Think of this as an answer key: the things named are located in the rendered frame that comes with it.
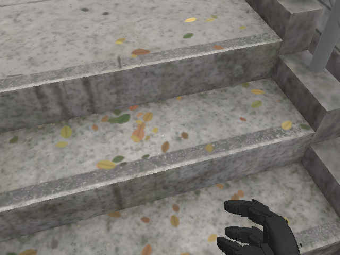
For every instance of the robot right hand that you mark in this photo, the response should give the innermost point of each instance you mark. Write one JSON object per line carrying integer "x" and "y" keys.
{"x": 275, "y": 239}

